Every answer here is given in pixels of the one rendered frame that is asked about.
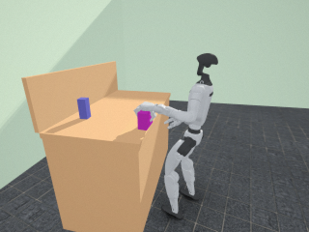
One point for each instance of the sponge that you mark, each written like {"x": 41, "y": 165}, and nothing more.
{"x": 143, "y": 120}

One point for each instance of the left robot hand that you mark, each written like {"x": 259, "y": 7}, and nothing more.
{"x": 146, "y": 106}

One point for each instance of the table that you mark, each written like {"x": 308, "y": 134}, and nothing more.
{"x": 104, "y": 170}

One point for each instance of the robot right foot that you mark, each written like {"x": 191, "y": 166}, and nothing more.
{"x": 185, "y": 193}

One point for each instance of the left robot forearm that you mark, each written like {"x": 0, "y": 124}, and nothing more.
{"x": 171, "y": 112}

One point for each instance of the left robot upper arm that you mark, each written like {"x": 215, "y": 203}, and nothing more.
{"x": 196, "y": 94}

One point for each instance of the right robot hand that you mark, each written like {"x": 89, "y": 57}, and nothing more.
{"x": 175, "y": 123}

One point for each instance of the robot left thigh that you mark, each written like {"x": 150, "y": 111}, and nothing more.
{"x": 180, "y": 149}

